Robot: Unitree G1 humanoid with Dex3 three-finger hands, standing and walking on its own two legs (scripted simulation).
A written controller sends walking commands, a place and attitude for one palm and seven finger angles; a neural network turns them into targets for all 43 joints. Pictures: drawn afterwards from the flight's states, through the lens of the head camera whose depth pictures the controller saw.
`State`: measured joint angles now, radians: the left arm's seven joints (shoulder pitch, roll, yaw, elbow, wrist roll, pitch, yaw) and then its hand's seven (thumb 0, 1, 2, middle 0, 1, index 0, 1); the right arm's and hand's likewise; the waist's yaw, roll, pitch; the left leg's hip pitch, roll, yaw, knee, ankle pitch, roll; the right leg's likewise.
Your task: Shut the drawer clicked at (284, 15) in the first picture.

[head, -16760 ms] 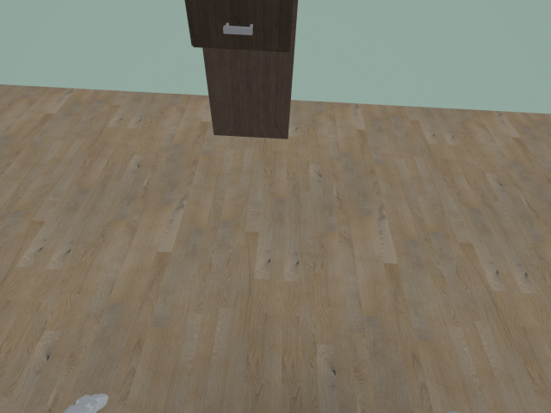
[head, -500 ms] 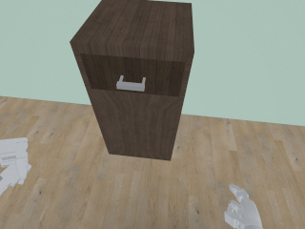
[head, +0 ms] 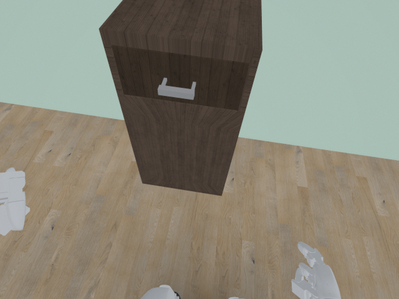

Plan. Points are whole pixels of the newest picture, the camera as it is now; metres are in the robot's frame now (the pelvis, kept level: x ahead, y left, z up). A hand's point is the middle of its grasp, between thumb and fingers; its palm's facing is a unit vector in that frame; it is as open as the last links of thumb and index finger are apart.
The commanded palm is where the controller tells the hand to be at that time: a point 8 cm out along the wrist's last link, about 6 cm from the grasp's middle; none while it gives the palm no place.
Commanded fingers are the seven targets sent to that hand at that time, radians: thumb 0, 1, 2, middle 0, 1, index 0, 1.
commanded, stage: step back with the hand held close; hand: left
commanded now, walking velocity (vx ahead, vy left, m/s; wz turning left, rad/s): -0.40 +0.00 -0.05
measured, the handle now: (177, 87) +0.69 +0.11 -0.02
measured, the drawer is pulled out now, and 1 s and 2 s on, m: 0.00 0.00 0.00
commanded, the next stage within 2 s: stop stepping back and stand still in 0.42 s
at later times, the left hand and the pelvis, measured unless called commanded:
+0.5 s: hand out of the picture +0.12 +0.22 +0.19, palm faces +0.26 -0.86 -0.43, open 3.3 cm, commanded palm +0.06 +0.27 +0.19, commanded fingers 0.00 0.90 0.90 -1.40 -1.60 -1.40 -1.60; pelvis -0.09 +0.00 +0.02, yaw -4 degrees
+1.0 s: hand out of the picture +0.02 +0.22 +0.18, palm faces +0.30 -0.83 -0.46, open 3.2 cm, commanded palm -0.03 +0.27 +0.19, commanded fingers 0.00 0.90 0.90 -1.40 -1.60 -1.40 -1.60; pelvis -0.18 +0.00 +0.01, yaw -3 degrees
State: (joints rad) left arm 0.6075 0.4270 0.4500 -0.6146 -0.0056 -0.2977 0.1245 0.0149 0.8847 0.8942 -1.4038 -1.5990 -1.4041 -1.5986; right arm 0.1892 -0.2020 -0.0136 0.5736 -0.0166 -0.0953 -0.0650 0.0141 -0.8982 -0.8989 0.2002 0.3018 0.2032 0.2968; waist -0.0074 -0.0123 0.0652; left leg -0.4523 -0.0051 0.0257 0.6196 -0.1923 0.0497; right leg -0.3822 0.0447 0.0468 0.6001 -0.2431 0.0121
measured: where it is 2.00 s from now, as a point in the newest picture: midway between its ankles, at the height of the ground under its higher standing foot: outside the picture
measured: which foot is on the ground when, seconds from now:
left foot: down 0.00-0.56, up 0.58-0.74, down 0.76-1.00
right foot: down 0.00-0.20, up 0.22-0.52, down 0.54-1.00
